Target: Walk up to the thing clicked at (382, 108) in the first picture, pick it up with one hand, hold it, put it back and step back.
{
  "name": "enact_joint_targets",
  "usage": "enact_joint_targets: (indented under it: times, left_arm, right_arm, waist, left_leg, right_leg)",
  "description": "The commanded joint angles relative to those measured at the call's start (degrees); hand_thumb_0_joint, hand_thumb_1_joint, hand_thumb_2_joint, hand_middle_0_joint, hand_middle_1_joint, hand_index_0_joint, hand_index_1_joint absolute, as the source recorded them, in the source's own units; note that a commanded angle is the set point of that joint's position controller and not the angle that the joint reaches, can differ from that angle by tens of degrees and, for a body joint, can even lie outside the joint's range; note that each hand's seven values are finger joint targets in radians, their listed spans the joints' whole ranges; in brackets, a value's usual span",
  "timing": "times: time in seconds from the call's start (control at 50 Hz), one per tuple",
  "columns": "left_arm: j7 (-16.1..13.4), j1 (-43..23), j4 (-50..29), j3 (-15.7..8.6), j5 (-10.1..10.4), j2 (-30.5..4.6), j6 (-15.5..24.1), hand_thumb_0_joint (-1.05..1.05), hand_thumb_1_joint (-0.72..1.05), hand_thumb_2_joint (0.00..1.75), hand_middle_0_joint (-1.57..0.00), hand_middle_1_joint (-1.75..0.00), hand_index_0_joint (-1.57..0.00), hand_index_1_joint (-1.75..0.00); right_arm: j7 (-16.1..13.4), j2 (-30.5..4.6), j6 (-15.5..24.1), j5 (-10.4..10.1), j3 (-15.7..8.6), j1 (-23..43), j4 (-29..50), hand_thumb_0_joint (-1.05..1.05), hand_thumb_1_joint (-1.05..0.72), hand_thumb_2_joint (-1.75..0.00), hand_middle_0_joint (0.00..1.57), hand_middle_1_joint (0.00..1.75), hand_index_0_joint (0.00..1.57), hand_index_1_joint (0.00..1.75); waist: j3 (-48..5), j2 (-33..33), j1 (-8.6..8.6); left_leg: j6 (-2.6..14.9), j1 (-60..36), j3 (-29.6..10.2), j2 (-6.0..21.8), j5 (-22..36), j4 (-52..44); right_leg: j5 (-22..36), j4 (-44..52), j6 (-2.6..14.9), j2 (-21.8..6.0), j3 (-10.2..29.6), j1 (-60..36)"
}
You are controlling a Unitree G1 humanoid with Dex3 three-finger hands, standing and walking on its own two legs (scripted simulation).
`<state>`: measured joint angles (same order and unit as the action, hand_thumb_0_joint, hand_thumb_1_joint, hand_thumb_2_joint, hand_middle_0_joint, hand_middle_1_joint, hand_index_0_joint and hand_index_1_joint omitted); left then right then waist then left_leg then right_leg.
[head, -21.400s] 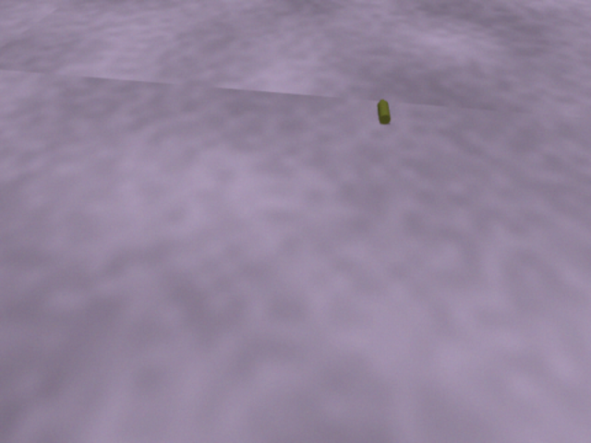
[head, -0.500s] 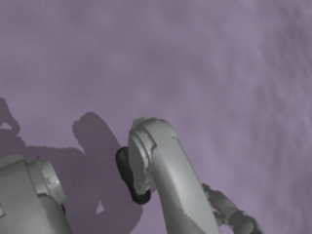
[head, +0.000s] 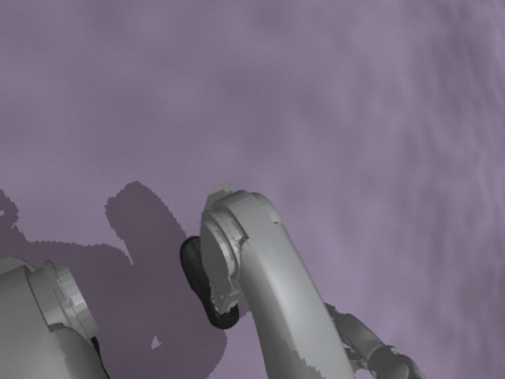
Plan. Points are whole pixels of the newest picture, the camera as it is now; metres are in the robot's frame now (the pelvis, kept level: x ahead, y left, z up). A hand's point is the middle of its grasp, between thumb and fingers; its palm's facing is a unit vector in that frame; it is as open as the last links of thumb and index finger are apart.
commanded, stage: rest palm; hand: left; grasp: from above
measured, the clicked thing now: out of the picture +0.48 +0.39 -0.28
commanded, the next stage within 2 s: close in 0.34 s
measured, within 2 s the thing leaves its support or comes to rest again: neither
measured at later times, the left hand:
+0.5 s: hand out of the picture +0.45 +0.37 -0.25, palm faces -0.45 -0.17 -0.88, open 13.5 cm
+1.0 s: hand out of the picture +0.45 +0.38 -0.25, palm faces -0.44 -0.16 -0.88, open 13.0 cm
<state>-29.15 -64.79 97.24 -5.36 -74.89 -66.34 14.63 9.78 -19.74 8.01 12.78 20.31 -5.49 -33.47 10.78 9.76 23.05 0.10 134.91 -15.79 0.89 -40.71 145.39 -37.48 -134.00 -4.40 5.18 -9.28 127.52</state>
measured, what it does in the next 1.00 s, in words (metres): stands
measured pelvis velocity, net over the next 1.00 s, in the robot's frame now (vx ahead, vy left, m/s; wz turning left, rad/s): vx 0.00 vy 0.00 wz -0.01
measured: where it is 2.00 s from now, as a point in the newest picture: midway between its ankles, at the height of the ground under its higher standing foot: (157, 334)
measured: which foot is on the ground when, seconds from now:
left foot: down 0.00-1.00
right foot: down 0.00-1.00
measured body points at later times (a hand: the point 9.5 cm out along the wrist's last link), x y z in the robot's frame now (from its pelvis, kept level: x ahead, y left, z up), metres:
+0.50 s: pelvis +0.00 +0.00 +0.00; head +0.29 +0.15 +0.31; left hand +0.47 +0.38 -0.20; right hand +0.08 -0.25 -0.04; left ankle +0.06 +0.12 -0.28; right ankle +0.12 -0.12 -0.27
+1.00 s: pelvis +0.00 +0.00 +0.00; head +0.28 +0.15 +0.31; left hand +0.47 +0.38 -0.20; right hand +0.07 -0.25 -0.05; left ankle +0.06 +0.12 -0.28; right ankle +0.12 -0.12 -0.27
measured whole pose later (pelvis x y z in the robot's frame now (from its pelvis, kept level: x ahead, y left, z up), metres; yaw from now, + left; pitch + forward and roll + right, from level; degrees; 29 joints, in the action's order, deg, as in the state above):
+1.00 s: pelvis +0.00 +0.00 +0.00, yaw -1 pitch +28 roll -17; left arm -28.1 -65.0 96.5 -5.5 -74.2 -68.5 14.5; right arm 9.4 -20.5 7.8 13.2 21.5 -4.5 -32.9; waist 11.5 9.8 23.0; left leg 0.4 135.0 -16.4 1.0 -40.7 145.5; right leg -37.2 -133.5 -4.4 5.1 -9.9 127.2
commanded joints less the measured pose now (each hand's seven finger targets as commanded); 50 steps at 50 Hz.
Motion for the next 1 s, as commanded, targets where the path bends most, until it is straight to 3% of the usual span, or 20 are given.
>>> enact_joint_targets:
  times: [0.0,0.04,0.12,0.2,0.22,0.24,0.34,0.36,0.4,0.44,0.46,0.54,0.64,0.72,0.76,0.78,0.84,0.9,0.96,0.98]
  left_arm:
    - [-2.2,-13.4,-7.6,-0.7,0.7,-14.1,0.2,0.0,-0.53,1.04,-0.07,-1.06,-0.06,-1.07]
    - [-2.2,-12.6,-6.6,-0.8,1.1,-13.9,0.2,0.0,-0.54,1.05,-0.07,-1.05,-0.06,-1.07]
    - [-2.2,-14.2,-9.3,-1.6,0.9,-15.2,0.2,0.0,-0.53,1.04,-0.07,-1.06,-0.06,-1.07]
    - [-1.7,-12.3,-7.5,0.4,1.7,-12.6,0.2,0.0,-0.51,1.07,-0.08,-1.09,-0.07,-1.1]
    - [-1.5,-14.2,-9.8,0.2,1.6,-13.1,0.3,0.0,-0.51,1.05,-0.07,-1.09,-0.07,-1.09]
    - [-1.5,-10.7,-4.1,-0.1,1.2,-13.2,-0.4,0.0,-0.5,1.07,-0.08,-1.1,-0.07,-1.1]
    - [-1.1,-14.6,-11.6,-0.6,2.2,-14.4,0.4,0.0,-0.49,1.07,-0.08,-1.1,-0.08,-1.1]
    - [-1.4,-11.9,-7.2,-1.4,1.8,-15.1,0.1,0.0,-0.5,1.09,-0.09,-1.11,-0.08,-1.12]
    - [-1.0,-13.4,-10.1,0.2,1.8,-13.3,0.8,0.0,-0.5,1.07,-0.08,-1.1,-0.07,-1.11]
    - [-1.4,-11.1,-5.8,-0.8,1.2,-14.2,0.5,0.0,-0.46,1.07,-0.11,-1.09,-0.1,-1.1]
    - [-1.1,-12.2,-8.4,0.0,1.6,-13.3,0.9,0.0,-0.45,1.04,-0.11,-1.06,-0.1,-1.07]
    - [-1.6,-14.2,-10.2,-0.5,1.1,-15.7,1.0,0.0,-0.46,0.99,-0.1,-1.06,-0.1,-1.05]
    - [-2.0,-13.3,-6.5,1.6,1.4,-12.7,0.9,0.0,-0.43,0.98,-0.1,-1.05,-0.11,-1.04]
    - [-1.8,-13.6,-6.3,1.4,1.0,-13.6,0.5,0.0,-0.4,0.93,-0.12,-1.03,-0.13,-1.02]
    - [-2.0,-14.4,-8.1,-0.3,0.8,-15.7,0.6,0.0,-0.37,0.92,-0.14,-1.03,-0.16,-1.01]
    - [-1.8,-11.8,-4.9,0.2,0.7,-14.5,0.2,0.0,-0.37,0.91,-0.14,-1.02,-0.15,-1.0]
    - [-1.7,-14.7,-9.9,0.2,0.9,-14.9,0.4,0.0,-0.36,0.89,-0.15,-1.01,-0.17,-0.99]
    - [-1.4,-12.2,-6.8,-1.4,1.5,-15.9,0.0,0.0,-0.35,0.88,-0.16,-0.99,-0.18,-0.97]
    - [-0.7,-11.4,-5.3,-0.3,1.4,-14.9,0.0,0.0,-0.3,0.89,-0.19,-1.0,-0.21,-0.98]
    - [-0.5,-14.0,-10.0,-0.1,1.9,-14.9,0.5,0.0,-0.28,0.89,-0.2,-1.0,-0.22,-0.98]
  right_arm:
    - [-1.0,-19.8,0.3,-0.3,-5.9,-10.2,-0.8,0.0,-0.9,-0.9,0.2,0.3,0.2,0.3]
    - [-1.0,-20.2,0.5,-0.3,-6.0,-10.0,-0.6,0.0,-0.9,-0.9,0.2,0.3,0.2,0.3]
    - [-0.9,-19.9,0.4,-0.2,-6.0,-10.5,-0.6,0.0,-0.9,-0.9,0.2,0.3,0.2,0.3]
    - [-0.8,-19.7,0.5,-0.3,-6.0,-10.6,-1.1,0.0,-0.9,-0.9,0.2,0.3,0.2,0.3]
    - [-0.8,-19.7,0.5,-0.3,-6.0,-10.8,-1.3,0.0,-0.9,-0.9,0.2,0.3,0.2,0.3]
    - [-0.9,-19.6,0.3,-0.1,-6.0,-11.0,-1.7,0.0,-0.9,-0.9,0.2,0.3,0.2,0.3]
    - [-0.9,-20.0,0.1,-0.3,-5.9,-10.2,-0.9,0.0,-0.9,-0.9,0.2,0.3,0.2,0.3]
    - [-1.0,-20.2,-0.1,-0.2,-5.8,-10.1,-1.1,0.0,-0.9,-0.9,0.2,0.3,0.2,0.3]
    - [-0.9,-20.1,0.1,-0.3,-5.8,-9.6,-0.5,0.0,-0.9,-0.9,0.2,0.3,0.2,0.3]
    - [-1.0,-20.5,-0.1,-0.2,-5.8,-9.9,-0.8,0.0,-0.89,-0.9,0.2,0.3,0.2,0.3]
    - [-1.0,-20.3,0.0,-0.2,-5.8,-9.7,-0.9,0.0,-0.89,-0.9,0.2,0.3,0.2,0.3]
    - [-1.2,-19.9,0.0,-0.1,-5.4,-9.4,-0.5,0.0,-0.89,-0.9,0.2,0.3,0.2,0.3]
    - [-1.5,-19.9,-0.2,0.0,-5.2,-9.4,-1.1,0.0,-0.89,-0.9,0.2,0.3,0.2,0.3]
    - [-1.5,-20.0,0.0,0.0,-5.3,-9.3,-1.3,0.0,-0.89,-0.9,0.2,0.3,0.2,0.3]
    - [-1.4,-20.7,-0.3,0.1,-5.2,-9.5,-1.3,0.0,-0.89,-0.9,0.2,0.3,0.2,0.3]
    - [-1.2,-20.1,-0.2,-0.1,-4.9,-9.1,-0.9,0.0,-0.89,-0.9,0.2,0.3,0.2,0.3]
    - [-1.3,-20.4,-0.1,0.0,-5.1,-9.2,-0.4,0.0,-0.89,-0.9,0.2,0.3,0.2,0.3]
    - [-1.3,-19.9,-0.2,0.1,-4.3,-9.5,-0.7,0.0,-0.89,-0.9,0.2,0.3,0.2,0.3]
    - [-1.6,-20.2,-0.3,0.2,-4.7,-9.2,-0.1,0.0,-0.89,-0.9,0.2,0.3,0.2,0.3]
    - [-1.6,-20.5,-0.3,0.3,-5.0,-9.8,-0.4,0.0,-0.89,-0.9,0.2,0.3,0.2,0.3]
  waist:
    - [-36.8,-35.3,2.23]
    - [-35.1,-35.3,2.35]
    - [-38.3,-36.2,1.89]
    - [-36.7,-34.5,2.6]
    - [-37.8,-36.1,2.34]
    - [-36.7,-34.5,2.37]
    - [-38.3,-36.0,1.66]
    - [-37.7,-35.9,1.54]
    - [-36.9,-35.7,1.98]
    - [-35.4,-34.5,2.36]
    - [-34.9,-35.2,2.61]
    - [-37.9,-35.7,1.87]
    - [-35.3,-34.2,3.34]
    - [-34.6,-36.7,2.56]
    - [-36.3,-37.5,2.38]
    - [-34.4,-36.7,2.58]
    - [-36.7,-36.3,2.56]
    - [-35.3,-35.4,2.63]
    - [-34.1,-33.2,2.94]
    - [-35.5,-34.7,2.92]
  left_leg:
    - [0.02,-31.6,5.1,2.5,14.7,-14.9]
    - [-0.11,-30.6,5.1,2.4,14.4,-14.7]
    - [-0.18,-32.3,5.0,2.6,15.3,-15.0]
    - [0.08,-31.2,5.2,2.6,15.7,-14.7]
    - [-0.02,-32.1,5.3,2.6,17.2,-14.4]
    - [0.07,-31.6,5.1,2.7,16.1,-14.9]
    - [-0.29,-33.1,4.8,2.8,17.8,-14.6]
    - [-0.35,-33.3,4.6,2.9,17.9,-14.7]
    - [-0.34,-33.0,4.7,2.9,17.8,-14.3]
    - [-0.29,-31.7,4.5,2.8,16.2,-14.4]
    - [-0.18,-30.9,5.0,2.7,15.8,-14.5]
    - [0.01,-32.7,5.0,2.9,14.9,-15.0]
    - [-0.03,-30.6,4.6,2.9,14.0,-15.2]
    - [-0.56,-33.1,3.8,3.2,15.3,-15.8]
    - [-0.94,-34.1,3.4,3.3,17.1,-15.9]
    - [-0.73,-32.9,3.6,3.2,16.2,-15.8]
    - [-0.37,-32.8,4.3,3.1,17.1,-14.9]
    - [-0.45,-31.0,4.1,3.1,16.0,-14.9]
    - [-0.01,-28.9,4.8,2.9,13.1,-14.7]
    - [-0.02,-30.1,4.9,2.9,13.8,-14.8]
  right_leg:
    - [14.8,9.7,5.42,0.9,-6.7,-18.6]
    - [14.3,9.9,5.62,0.8,-6.8,-17.9]
    - [15.2,10.0,5.62,0.8,-6.6,-19.8]
    - [15.7,10.2,5.25,1.1,-6.8,-20.0]
    - [16.9,10.2,5.25,0.9,-6.8,-20.1]
    - [15.9,10.3,5.33,1.1,-6.8,-20.4]
    - [16.5,10.2,5.65,0.8,-6.9,-19.8]
    - [16.2,10.1,5.74,0.9,-7.0,-19.7]
    - [16.1,9.8,5.78,1.0,-7.0,-19.0]
    - [14.9,9.9,5.75,0.9,-7.2,-18.4]
    - [14.9,10.3,5.53,0.9,-7.0,-19.0]
    - [14.9,10.5,5.43,1.0,-6.9,-20.4]
    - [14.8,10.5,5.3,1.1,-7.3,-19.6]
    - [14.7,9.6,5.47,0.8,-7.5,-16.8]
    - [15.6,9.3,5.57,0.5,-7.8,-17.3]
    - [14.8,9.4,5.61,0.5,-7.4,-17.0]
    - [16.3,10.0,5.5,0.7,-7.1,-18.8]
    - [14.9,10.4,5.61,0.7,-7.3,-18.9]
    - [13.3,11.1,5.63,0.9,-7.0,-19.4]
    - [14.1,11.0,5.43,0.9,-7.0,-19.6]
